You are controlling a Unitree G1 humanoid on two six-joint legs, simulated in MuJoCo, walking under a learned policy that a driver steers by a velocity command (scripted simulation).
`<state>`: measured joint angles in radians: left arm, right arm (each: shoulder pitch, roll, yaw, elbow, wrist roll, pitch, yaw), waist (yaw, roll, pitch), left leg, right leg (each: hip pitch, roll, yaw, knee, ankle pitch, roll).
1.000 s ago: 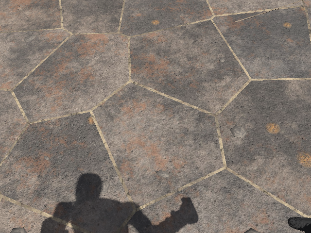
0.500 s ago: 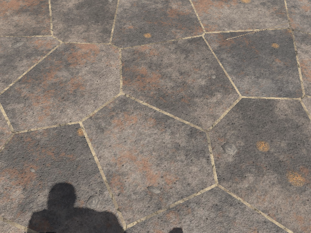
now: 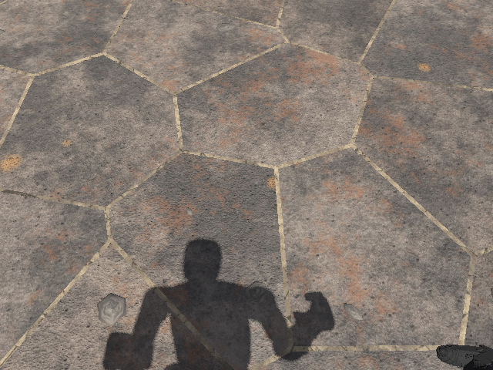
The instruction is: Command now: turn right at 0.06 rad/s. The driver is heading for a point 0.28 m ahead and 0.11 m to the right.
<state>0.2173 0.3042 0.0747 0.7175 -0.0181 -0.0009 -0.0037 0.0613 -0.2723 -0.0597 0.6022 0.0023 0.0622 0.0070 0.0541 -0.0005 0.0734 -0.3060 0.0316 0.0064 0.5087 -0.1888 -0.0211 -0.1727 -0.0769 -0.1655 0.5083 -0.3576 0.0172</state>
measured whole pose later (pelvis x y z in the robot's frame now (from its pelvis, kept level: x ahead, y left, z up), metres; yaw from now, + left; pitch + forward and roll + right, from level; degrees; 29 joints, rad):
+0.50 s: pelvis +0.01 -0.02 -0.01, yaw -22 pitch +1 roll +2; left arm 0.26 0.31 0.09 0.65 -0.04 0.05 -0.02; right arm 0.11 -0.32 -0.11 0.74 0.02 0.01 0.00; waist 0.02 0.04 0.02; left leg -0.27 0.16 0.26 0.76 -0.51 -0.02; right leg -0.30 -0.06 -0.11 0.69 -0.43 -0.06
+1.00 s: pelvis +0.23 -0.14 -0.01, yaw -39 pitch +2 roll +2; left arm 0.32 0.30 0.05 0.73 -0.02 -0.01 0.03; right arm 0.02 -0.27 -0.05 0.73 -0.02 -0.10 0.05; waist 0.03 -0.02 0.09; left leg -0.48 -0.06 0.06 0.51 -0.07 0.05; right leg -0.26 0.07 0.18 1.20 -0.58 0.04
